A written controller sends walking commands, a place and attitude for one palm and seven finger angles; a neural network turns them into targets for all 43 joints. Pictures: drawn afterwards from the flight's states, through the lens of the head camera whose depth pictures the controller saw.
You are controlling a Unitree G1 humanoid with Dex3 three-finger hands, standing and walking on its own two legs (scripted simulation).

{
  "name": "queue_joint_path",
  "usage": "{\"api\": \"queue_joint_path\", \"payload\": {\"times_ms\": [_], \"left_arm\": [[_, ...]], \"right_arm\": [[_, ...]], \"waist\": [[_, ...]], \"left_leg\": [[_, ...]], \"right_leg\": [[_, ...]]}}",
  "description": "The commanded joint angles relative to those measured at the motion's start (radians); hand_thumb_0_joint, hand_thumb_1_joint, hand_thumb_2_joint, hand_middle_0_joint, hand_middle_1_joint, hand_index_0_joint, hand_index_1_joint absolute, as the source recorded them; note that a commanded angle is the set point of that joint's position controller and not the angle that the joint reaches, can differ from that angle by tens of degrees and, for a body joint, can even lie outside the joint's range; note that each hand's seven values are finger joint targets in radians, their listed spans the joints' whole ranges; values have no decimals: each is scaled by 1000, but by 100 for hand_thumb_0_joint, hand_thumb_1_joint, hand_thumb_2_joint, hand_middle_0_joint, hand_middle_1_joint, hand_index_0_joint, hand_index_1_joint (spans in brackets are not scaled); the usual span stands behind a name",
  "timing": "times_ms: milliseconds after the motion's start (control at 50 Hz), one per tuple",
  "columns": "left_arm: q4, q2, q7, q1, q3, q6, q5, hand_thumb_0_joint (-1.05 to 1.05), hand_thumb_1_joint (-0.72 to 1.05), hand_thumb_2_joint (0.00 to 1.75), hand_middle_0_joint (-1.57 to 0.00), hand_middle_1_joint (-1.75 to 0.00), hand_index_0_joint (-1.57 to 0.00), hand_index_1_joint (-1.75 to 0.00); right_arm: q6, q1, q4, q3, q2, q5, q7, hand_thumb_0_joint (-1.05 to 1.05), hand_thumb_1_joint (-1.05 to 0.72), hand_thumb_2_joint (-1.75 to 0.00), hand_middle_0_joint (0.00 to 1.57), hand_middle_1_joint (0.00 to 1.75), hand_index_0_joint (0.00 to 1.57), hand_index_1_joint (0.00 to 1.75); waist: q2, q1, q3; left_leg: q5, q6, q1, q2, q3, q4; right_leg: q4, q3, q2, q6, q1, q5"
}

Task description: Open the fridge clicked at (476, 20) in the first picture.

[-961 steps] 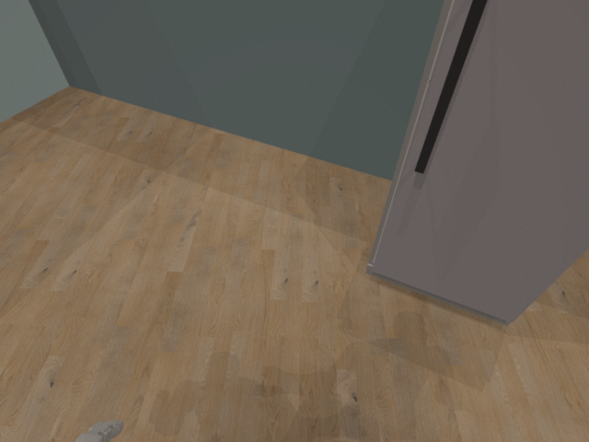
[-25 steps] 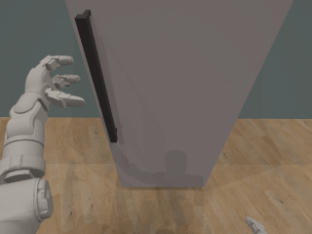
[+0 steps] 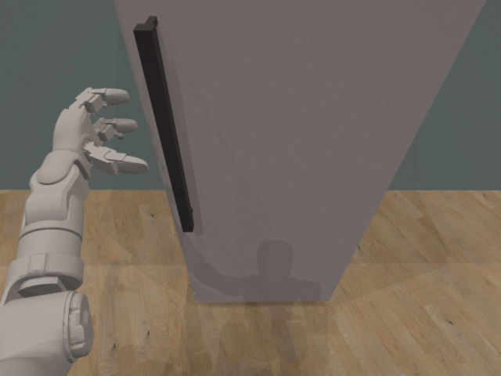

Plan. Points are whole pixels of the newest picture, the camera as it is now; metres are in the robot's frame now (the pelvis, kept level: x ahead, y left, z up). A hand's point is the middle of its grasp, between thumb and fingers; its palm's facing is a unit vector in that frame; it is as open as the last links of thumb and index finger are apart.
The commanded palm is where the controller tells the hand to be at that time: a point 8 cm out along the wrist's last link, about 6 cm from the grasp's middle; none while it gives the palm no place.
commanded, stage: move the hooked fingers beside the handle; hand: left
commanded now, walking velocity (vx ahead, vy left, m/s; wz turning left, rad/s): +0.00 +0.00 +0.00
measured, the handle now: (174, 149) +0.49 +0.15 +0.11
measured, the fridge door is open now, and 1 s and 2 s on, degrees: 0 0 0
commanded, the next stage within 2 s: feel for the door with the fingertips in 0.48 s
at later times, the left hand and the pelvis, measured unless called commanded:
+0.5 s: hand (131, 134) +0.43 +0.20 +0.18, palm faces +0.10 -0.99 -0.01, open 13.9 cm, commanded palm +0.40 +0.25 +0.19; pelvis -0.01 -0.01 +0.00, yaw +2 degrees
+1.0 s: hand (153, 133) +0.42 +0.16 +0.19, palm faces +0.07 -1.00 +0.01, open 13.9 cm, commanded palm +0.40 +0.21 +0.19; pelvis +0.00 -0.03 +0.00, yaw +0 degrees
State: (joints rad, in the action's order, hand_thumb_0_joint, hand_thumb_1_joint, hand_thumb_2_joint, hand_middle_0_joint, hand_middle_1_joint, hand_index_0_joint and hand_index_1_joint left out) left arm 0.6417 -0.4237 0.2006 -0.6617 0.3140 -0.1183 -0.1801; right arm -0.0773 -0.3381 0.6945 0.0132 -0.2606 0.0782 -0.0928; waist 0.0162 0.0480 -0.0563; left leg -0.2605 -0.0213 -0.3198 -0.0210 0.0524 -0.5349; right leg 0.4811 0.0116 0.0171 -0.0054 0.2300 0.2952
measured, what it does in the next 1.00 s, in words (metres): stands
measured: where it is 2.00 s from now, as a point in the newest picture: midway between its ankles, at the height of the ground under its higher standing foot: outside the picture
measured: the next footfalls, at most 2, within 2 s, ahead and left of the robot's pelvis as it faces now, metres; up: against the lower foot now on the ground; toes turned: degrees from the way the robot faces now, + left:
none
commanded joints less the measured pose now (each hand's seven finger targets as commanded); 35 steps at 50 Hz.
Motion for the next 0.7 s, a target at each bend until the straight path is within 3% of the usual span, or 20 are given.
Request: {"api": "queue_joint_path", "payload": {"times_ms": [0, 60, 120, 180, 220, 260, 320, 340, 380, 420, 440, 500, 560, 620, 680], "left_arm": [[-238, -226, -7, -502, 25, 34, -24, 0, -50, 30, -30, -120, -30, -120], [-169, -259, -16, -445, 58, -5, -15, 0, -50, 30, -30, -120, -30, -120], [-192, -171, -19, -513, -28, -9, -7, 0, -50, 30, -30, -120, -30, -120], [-283, -178, -23, -573, -31, 27, -14, 0, -50, 30, -30, -120, -30, -120], [-273, -167, -20, -574, -30, 38, -27, 0, -50, 30, -30, -120, -30, -120], [-207, -224, -22, -569, 17, 38, -31, 0, -50, 30, -30, -120, -30, -120], [-112, -187, -33, -612, -20, 27, -11, 0, -50, 30, -30, -120, -30, -120], [-68, -213, -38, -604, -3, 23, -2, 0, -50, 30, -30, -120, -30, -120], [-35, -275, -42, -617, 31, 35, 15, 0, -50, 30, -30, -120, -30, -120], [-29, -221, -37, -645, -12, 55, 15, 0, -50, 30, -30, -120, -30, -120], [-48, -252, -34, -668, 6, 76, 18, 0, -50, 30, -30, -120, -30, -120], [-116, -262, -12, -650, 16, 126, -1, 0, -50, 30, -30, -120, -30, -120], [-90, -251, 10, -598, 16, 130, -21, 0, -50, 30, -30, -120, -30, -120], [-73, -193, 7, -571, -18, 89, -24, 0, -50, 30, -30, -120, -30, -120], [-81, -228, -17, -555, 18, 52, -16, 0, -50, 30, -30, -120, -30, -120]], "right_arm": [[-50, 77, -122, -45, -156, 2, -19, 0, -90, -90, 20, 30, 20, 30], [-40, 79, -121, -42, -165, 3, -22, 0, -90, -90, 20, 30, 20, 30], [-39, 93, -127, -36, -149, 5, -20, 0, -90, -90, 20, 30, 20, 30], [-47, 102, -133, -41, -151, 2, -21, 0, -90, -90, 20, 30, 20, 30], [-51, 103, -125, -38, -147, 2, -24, 0, -90, -90, 20, 30, 20, 30], [-48, 93, -109, -34, -158, 0, -28, 0, -90, -90, 20, 30, 20, 30], [-47, 101, -100, -27, -148, -1, -27, 0, -90, -90, 20, 30, 20, 30], [-45, 95, -96, -26, -153, -1, -26, 0, -90, -90, 20, 30, 20, 30], [-39, 86, -98, -26, -160, -5, -24, 0, -90, -90, 20, 30, 20, 30], [-43, 82, -103, -27, -149, -6, -22, 0, -90, -90, 20, 30, 20, 30], [-44, 70, -102, -32, -154, -7, -21, 0, -90, -90, 20, 30, 20, 30], [-53, 63, -116, -40, -154, -7, -19, 0, -90, -90, 20, 30, 20, 30], [-53, 56, -113, -41, -159, -2, -20, 0, -90, -90, 20, 30, 20, 30], [-53, 65, -109, -42, -154, 6, -17, 0, -90, -90, 20, 30, 20, 30], [-48, 65, -109, -45, -159, 4, -13, 0, -90, -90, 20, 30, 20, 30]], "waist": [[48, -7, -248], [17, -20, -221], [37, 1, -219], [77, 3, -297], [45, 4, -298], [0, 3, -266], [9, 13, -203], [-3, 10, -193], [12, 4, -218], [31, 18, -232], [37, 17, -269], [35, 5, -364], [-11, 5, -331], [10, 1, -271], [14, -9, -262]], "left_leg": [[304, -2, 256, -6, -74, 54], [262, -5, 216, -3, -65, 62], [250, -1, 235, -1, -74, 62], [289, 1, 305, -4, -85, 53], [296, 0, 308, -3, -84, 48], [256, -4, 261, 1, -77, 53], [185, -5, 213, 8, -75, 64], [166, -6, 196, 9, -77, 65], [170, -9, 177, 14, -69, 62], [182, -9, 188, 16, -63, 47], [199, -7, 201, 15, -66, 43], [266, -13, 246, 15, -62, 31], [258, -18, 218, 15, -55, 33], [231, -18, 197, 17, -48, 39], [243, -21, 179, 20, -43, 40]], "right_leg": [[-58, 22, 24, -18, 48, -284], [-64, 20, 18, -19, 38, -259], [-66, 21, 17, -19, 62, -243], [-67, 16, 18, -23, 57, -259], [-66, 17, 20, -22, 52, -273], [-71, 16, 18, -19, 41, -257], [-78, 14, 10, -15, 77, -203], [-81, 11, 9, -15, 84, -186], [-78, 2, 0, -15, 58, -200], [-71, -1, 2, -13, 65, -222], [-65, -3, 3, -15, 52, -240], [-49, -7, 8, -14, -1, -321], [-50, -6, 10, -8, -13, -343], [-59, -4, 10, -6, 20, -324], [-61, -7, 5, -5, 5, -344]]}}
